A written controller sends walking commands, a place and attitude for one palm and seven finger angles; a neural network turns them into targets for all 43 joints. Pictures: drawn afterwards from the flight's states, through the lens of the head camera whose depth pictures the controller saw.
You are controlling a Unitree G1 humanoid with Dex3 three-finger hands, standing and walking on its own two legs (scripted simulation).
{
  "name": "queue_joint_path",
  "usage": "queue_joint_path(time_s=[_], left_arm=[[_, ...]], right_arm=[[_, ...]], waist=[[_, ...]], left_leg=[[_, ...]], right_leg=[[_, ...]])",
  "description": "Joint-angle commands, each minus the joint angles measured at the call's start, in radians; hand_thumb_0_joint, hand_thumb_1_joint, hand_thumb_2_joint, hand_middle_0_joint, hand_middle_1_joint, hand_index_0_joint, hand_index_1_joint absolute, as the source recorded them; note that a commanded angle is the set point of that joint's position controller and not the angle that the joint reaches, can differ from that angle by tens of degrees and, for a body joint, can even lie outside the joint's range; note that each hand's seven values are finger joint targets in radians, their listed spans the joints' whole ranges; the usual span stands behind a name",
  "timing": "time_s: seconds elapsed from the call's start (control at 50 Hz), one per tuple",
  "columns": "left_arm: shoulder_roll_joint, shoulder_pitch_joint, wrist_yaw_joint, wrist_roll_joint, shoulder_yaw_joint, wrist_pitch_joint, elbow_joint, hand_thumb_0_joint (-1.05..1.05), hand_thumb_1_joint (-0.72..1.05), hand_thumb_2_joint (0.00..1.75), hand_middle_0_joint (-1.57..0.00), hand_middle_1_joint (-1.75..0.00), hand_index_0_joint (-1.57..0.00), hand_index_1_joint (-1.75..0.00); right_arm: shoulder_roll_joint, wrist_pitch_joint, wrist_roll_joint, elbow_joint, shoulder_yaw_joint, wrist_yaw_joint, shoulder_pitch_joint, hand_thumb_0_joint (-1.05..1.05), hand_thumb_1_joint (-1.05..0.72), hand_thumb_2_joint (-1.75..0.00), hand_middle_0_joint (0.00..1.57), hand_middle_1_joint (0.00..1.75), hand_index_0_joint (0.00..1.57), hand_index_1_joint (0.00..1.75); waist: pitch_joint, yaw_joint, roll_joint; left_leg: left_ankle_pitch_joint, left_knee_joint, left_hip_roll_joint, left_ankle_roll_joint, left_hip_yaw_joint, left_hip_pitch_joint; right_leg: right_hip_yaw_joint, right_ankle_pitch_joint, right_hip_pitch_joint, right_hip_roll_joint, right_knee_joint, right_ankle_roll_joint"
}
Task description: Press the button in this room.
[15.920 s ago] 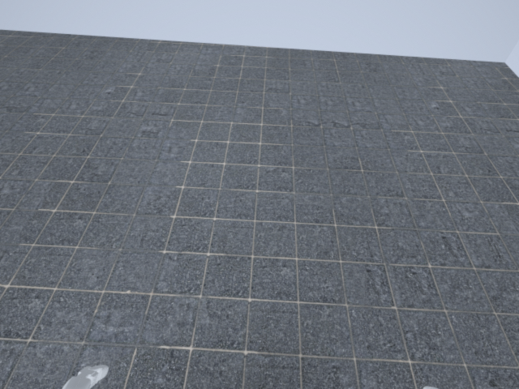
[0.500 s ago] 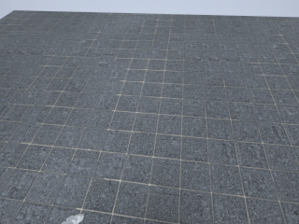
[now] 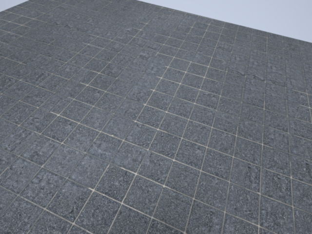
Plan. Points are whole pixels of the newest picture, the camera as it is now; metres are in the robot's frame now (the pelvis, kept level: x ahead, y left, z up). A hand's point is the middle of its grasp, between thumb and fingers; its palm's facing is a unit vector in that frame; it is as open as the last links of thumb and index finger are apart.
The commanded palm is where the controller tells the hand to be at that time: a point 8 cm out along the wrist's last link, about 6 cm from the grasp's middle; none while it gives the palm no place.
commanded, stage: turn or walk to find it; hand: left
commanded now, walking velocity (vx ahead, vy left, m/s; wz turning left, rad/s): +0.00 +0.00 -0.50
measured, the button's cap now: out of the picture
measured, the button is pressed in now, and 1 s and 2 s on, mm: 0 0 0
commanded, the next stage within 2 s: none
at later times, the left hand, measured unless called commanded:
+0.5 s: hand out of the picture +0.07 +0.16 -0.15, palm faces -0.16 -0.94 -0.29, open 7.4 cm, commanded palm none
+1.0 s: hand out of the picture +0.11 +0.17 -0.17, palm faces -0.38 -0.90 -0.23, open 7.4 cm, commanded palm none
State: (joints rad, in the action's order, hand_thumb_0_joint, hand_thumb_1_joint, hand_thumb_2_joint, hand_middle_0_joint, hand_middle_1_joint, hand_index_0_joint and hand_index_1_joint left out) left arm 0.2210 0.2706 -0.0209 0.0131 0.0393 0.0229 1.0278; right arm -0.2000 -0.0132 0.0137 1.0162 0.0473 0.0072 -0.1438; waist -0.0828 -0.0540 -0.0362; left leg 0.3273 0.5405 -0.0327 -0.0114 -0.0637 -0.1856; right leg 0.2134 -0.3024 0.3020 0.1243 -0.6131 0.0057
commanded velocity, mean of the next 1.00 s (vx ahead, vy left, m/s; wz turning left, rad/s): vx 0.00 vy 0.00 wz -0.50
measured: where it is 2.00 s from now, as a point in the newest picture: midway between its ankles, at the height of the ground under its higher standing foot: outside the picture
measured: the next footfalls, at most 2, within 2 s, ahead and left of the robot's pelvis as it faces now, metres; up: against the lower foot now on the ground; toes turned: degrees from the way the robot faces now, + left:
right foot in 0.38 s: +0.01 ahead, -0.11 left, +0.00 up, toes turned -17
left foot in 0.98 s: +0.04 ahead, +0.11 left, +0.00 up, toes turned -26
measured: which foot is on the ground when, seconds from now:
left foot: down 0.00-0.38, up 0.40-0.96, down 0.98-1.00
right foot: up 0.00-0.36, down 0.38-0.98, up 1.00-1.00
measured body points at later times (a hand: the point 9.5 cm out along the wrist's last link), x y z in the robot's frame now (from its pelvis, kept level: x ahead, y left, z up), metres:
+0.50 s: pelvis -0.04 -0.03 +0.00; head +0.00 -0.07 +0.45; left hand +0.08 +0.21 -0.13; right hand -0.03 -0.29 -0.17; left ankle -0.04 +0.12 -0.66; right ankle -0.03 -0.10 -0.73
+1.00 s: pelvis -0.05 +0.01 +0.00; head -0.01 +0.00 +0.45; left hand +0.13 +0.21 -0.15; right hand -0.06 -0.26 -0.13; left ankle +0.00 +0.13 -0.73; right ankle -0.03 -0.10 -0.73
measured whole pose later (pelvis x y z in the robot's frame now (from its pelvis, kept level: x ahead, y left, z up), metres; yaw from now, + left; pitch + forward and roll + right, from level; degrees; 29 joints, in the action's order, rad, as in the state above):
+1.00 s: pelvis -0.05 +0.01 +0.00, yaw -27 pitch +1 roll +0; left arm 0.24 0.19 0.01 0.01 0.07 0.05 0.96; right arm -0.20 -0.01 0.01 0.93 0.04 0.03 -0.14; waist -0.06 -0.02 -0.03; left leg 0.30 0.52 -0.02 -0.02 -0.01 -0.24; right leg -0.12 -0.24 0.38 -0.11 -0.58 -0.03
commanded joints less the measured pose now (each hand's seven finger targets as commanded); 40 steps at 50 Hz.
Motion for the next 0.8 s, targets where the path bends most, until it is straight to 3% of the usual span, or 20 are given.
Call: queue_joint_path(time_s=[0.0, 0.02, 0.06, 0.12, 0.16, 0.24, 0.28, 0.32, 0.34, 0.36, 0.38, 0.4, 0.42, 0.44, 0.46, 0.48, 0.52, 0.6, 0.78], left_arm=[[0.042, -0.036, -0.002, 0.0, 0.006, 0.009, -0.043, 0.0, 0.9, 0.9, -0.2, -0.3, -0.2, -0.3], [0.055, -0.042, 0.003, 0.003, 0.014, 0.021, -0.028, 0.0, 0.9, 0.9, -0.2, -0.3, -0.2, -0.3], [0.061, -0.001, 0.012, 0.002, 0.024, 0.028, -0.008, 0.0, 0.9, 0.9, -0.2, -0.3, -0.2, -0.3], [0.051, -0.007, 0.016, 0.005, 0.031, 0.03, -0.016, 0.0, 0.9, 0.9, -0.2, -0.3, -0.2, -0.3], [0.048, -0.03, 0.018, 0.006, 0.037, 0.03, -0.037, 0.0, 0.9, 0.9, -0.2, -0.3, -0.2, -0.3], [0.032, -0.047, 0.026, 0.008, 0.036, 0.023, -0.072, 0.0, 0.9, 0.9, -0.2, -0.3, -0.2, -0.3], [0.033, -0.028, 0.028, 0.008, 0.041, 0.017, -0.075, 0.0, 0.9, 0.9, -0.2, -0.3, -0.2, -0.3], [0.055, 0.038, 0.029, 0.011, 0.048, 0.007, -0.062, 0.0, 0.9, 0.9, -0.2, -0.3, -0.2, -0.3], [0.104, 0.092, 0.025, 0.016, 0.056, -0.003, -0.049, 0.0, 0.9, 0.9, -0.2, -0.3, -0.2, -0.3], [0.211, 0.116, 0.01, 0.025, 0.075, -0.017, -0.047, 0.0, 0.9, 0.9, -0.2, -0.3, -0.2, -0.3], [0.223, 0.149, 0.003, 0.005, 0.074, -0.011, -0.047, 0.0, 0.9, 0.9, -0.2, -0.3, -0.2, -0.3], [0.207, 0.1, -0.004, 0.005, 0.08, -0.011, -0.059, 0.0, 0.9, 0.9, -0.2, -0.3, -0.2, -0.3], [0.19, 0.038, -0.006, 0.006, 0.082, -0.007, -0.082, 0.0, 0.9, 0.9, -0.2, -0.3, -0.2, -0.3], [0.174, -0.014, -0.004, 0.005, 0.074, -0.005, -0.1, 0.0, 0.9, 0.9, -0.2, -0.3, -0.2, -0.3], [0.158, -0.057, -0.005, 0.004, 0.07, -0.006, -0.114, 0.0, 0.9, 0.9, -0.2, -0.3, -0.2, -0.3], [0.154, -0.069, -0.002, 0.004, 0.067, -0.01, -0.125, 0.0, 0.9, 0.9, -0.2, -0.3, -0.2, -0.3], [0.162, -0.058, 0.002, 0.003, 0.064, -0.016, -0.129, 0.0, 0.9, 0.9, -0.2, -0.3, -0.2, -0.3], [0.175, -0.023, 0.008, 0.002, 0.065, -0.017, -0.12, 0.0, 0.9, 0.9, -0.2, -0.3, -0.2, -0.3], [0.199, -0.025, 0.008, 0.012, 0.074, -0.008, -0.123, 0.0, 0.9, 0.9, -0.2, -0.3, -0.2, -0.3]], right_arm=[[-0.156, 0.024, 0.01, -0.023, 0.015, 0.033, -0.053, 0.0, -0.9, -0.9, 0.2, 0.3, 0.2, 0.3], [-0.144, 0.022, 0.01, -0.023, 0.012, 0.04, -0.03, 0.0, -0.9, -0.9, 0.2, 0.3, 0.2, 0.3], [-0.139, 0.015, 0.006, -0.033, 0.012, 0.043, 0.006, 0.0, -0.9, -0.9, 0.2, 0.3, 0.2, 0.3], [-0.152, 0.013, 0.007, -0.035, 0.028, 0.039, -0.023, 0.0, -0.9, -0.9, 0.2, 0.3, 0.2, 0.3], [-0.152, 0.012, 0.007, -0.038, 0.041, 0.037, -0.043, 0.0, -0.9, -0.9, 0.2, 0.3, 0.2, 0.3], [-0.165, 0.007, 0.012, -0.044, 0.056, 0.03, -0.044, 0.0, -0.9, -0.9, 0.2, 0.3, 0.2, 0.3], [-0.169, 0.004, 0.011, -0.049, 0.061, 0.026, -0.027, 0.0, -0.9, -0.9, 0.2, 0.3, 0.2, 0.3], [-0.173, 0.002, 0.006, -0.057, 0.064, 0.023, -0.004, 0.0, -0.9, -0.9, 0.2, 0.3, 0.2, 0.3], [-0.151, 0.001, 0.0, -0.069, 0.063, 0.021, -0.006, 0.0, -0.9, -0.9, 0.2, 0.3, 0.2, 0.3], [-0.07, -0.002, -0.003, -0.109, 0.046, 0.015, -0.001, 0.0, -0.9, -0.9, 0.2, 0.3, 0.2, 0.3], [-0.078, -0.017, -0.007, -0.144, 0.035, 0.02, 0.088, 0.0, -0.9, -0.9, 0.2, 0.3, 0.2, 0.3], [-0.082, -0.029, -0.006, -0.14, 0.037, 0.022, 0.083, 0.0, -0.9, -0.9, 0.2, 0.3, 0.2, 0.3], [-0.094, -0.029, -0.003, -0.133, 0.042, 0.019, 0.083, 0.0, -0.9, -0.9, 0.2, 0.3, 0.2, 0.3], [-0.11, -0.028, 0.001, -0.122, 0.046, 0.015, 0.074, 0.0, -0.9, -0.9, 0.2, 0.3, 0.2, 0.3], [-0.115, -0.028, 0.005, -0.105, 0.045, 0.011, 0.039, 0.0, -0.9, -0.9, 0.2, 0.3, 0.2, 0.3], [-0.11, -0.028, 0.008, -0.096, 0.045, 0.008, 0.013, 0.0, -0.9, -0.9, 0.2, 0.3, 0.2, 0.3], [-0.11, -0.026, 0.008, -0.091, 0.04, 0.008, -0.008, 0.0, -0.9, -0.9, 0.2, 0.3, 0.2, 0.3], [-0.12, -0.026, 0.009, -0.098, 0.036, 0.013, -0.001, 0.0, -0.9, -0.9, 0.2, 0.3, 0.2, 0.3], [-0.123, -0.013, -0.002, -0.133, 0.024, 0.023, 0.027, 0.0, -0.9, -0.9, 0.2, 0.3, 0.2, 0.3]], waist=[[0.045, 0.064, 0.278], [-0.005, 0.054, 0.288], [-0.021, 0.036, 0.244], [-0.001, 0.048, 0.156], [0.008, 0.063, 0.151], [0.054, 0.072, 0.197], [0.066, 0.062, 0.216], [0.09, 0.02, 0.172], [0.118, -0.006, 0.056], [0.116, -0.02, -0.278], [0.095, -0.061, -0.226], [0.075, -0.033, -0.209], [0.037, -0.021, -0.183], [0.016, 0.001, -0.131], [0.037, 0.024, -0.082], [0.07, 0.032, -0.043], [0.121, 0.031, -0.042], [0.124, 0.016, -0.047], [0.124, 0.002, -0.07]], left_leg=[[-0.346, -0.301, -0.303, 0.155, 0.223, 0.031], [-0.404, -0.288, -0.293, 0.158, 0.183, 0.005], [-0.479, -0.24, -0.28, 0.16, 0.106, 0.01], [-0.546, -0.206, -0.287, 0.168, 0.07, 0.089], [-0.534, -0.199, -0.301, 0.171, 0.056, 0.106], [-0.536, -0.148, -0.315, 0.166, 0.031, 0.135], [-0.516, -0.106, -0.31, 0.147, 0.01, 0.112], [-0.432, 0.009, -0.276, 0.091, -0.044, 0.052], [-0.29, 0.158, -0.219, 0.034, -0.098, -0.027], [0.175, 0.392, -0.078, -0.032, -0.144, -0.304], [0.323, 0.529, -0.038, -0.03, -0.009, -0.324], [0.268, 0.597, -0.054, -0.021, 0.07, -0.336], [0.209, 0.64, -0.056, -0.019, 0.088, -0.376], [0.142, 0.656, -0.062, -0.024, 0.096, -0.381], [0.087, 0.645, -0.071, -0.03, 0.093, -0.359], [0.051, 0.626, -0.059, -0.037, 0.084, -0.339], [0.027, 0.587, -0.05, -0.05, 0.077, -0.342], [0.018, 0.55, -0.044, -0.066, 0.087, -0.364], [0.103, 0.323, -0.02, -0.058, 0.081, -0.282]], right_leg=[[-0.177, -0.215, 0.099, -0.026, -0.217, 0.032], [-0.2, -0.196, 0.119, -0.031, -0.277, 0.031], [-0.21, -0.164, 0.151, -0.045, -0.361, 0.029], [-0.195, -0.161, 0.2, -0.055, -0.406, 0.047], [-0.18, -0.166, 0.205, -0.053, -0.388, 0.051], [-0.133, -0.175, 0.139, -0.058, -0.226, 0.047], [-0.112, -0.126, 0.076, -0.072, -0.123, 0.038], [-0.098, 0.065, -0.054, -0.08, 0.067, 0.027], [-0.183, 0.259, -0.165, -0.021, 0.184, 0.005], [-0.543, 0.554, -0.297, 0.216, 0.253, -0.099], [-0.596, 0.646, -0.203, 0.282, 0.28, -0.201], [-0.59, 0.445, -0.153, 0.247, 0.32, -0.219], [-0.592, 0.286, -0.119, 0.218, 0.338, -0.218], [-0.555, 0.219, -0.097, 0.183, 0.334, -0.202], [-0.515, 0.195, -0.092, 0.157, 0.327, -0.179], [-0.481, 0.199, -0.107, 0.126, 0.318, -0.159], [-0.46, 0.246, -0.174, 0.104, 0.302, -0.149], [-0.492, 0.268, -0.206, 0.094, 0.302, -0.146], [-0.602, 0.334, -0.184, 0.096, 0.283, -0.203]])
